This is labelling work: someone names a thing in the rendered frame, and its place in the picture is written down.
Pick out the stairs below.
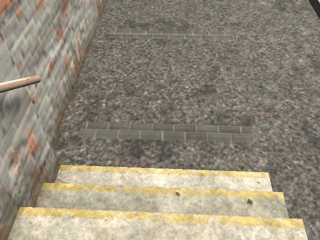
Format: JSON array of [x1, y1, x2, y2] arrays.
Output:
[[7, 165, 308, 240]]

